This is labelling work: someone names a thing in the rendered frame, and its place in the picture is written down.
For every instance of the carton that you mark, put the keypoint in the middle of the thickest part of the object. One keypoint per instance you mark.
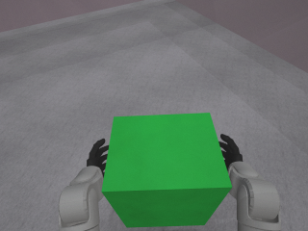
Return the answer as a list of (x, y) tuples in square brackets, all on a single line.
[(165, 170)]

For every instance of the right robot forearm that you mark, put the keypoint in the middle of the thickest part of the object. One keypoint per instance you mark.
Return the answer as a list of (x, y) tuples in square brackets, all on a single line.
[(258, 201)]

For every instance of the left robot hand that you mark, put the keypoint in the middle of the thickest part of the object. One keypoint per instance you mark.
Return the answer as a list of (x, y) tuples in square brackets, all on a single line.
[(95, 159)]

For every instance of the right robot hand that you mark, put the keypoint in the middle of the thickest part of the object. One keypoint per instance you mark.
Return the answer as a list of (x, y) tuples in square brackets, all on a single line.
[(232, 153)]

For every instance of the left robot forearm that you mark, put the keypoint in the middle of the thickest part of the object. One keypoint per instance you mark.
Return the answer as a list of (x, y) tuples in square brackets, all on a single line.
[(78, 208)]

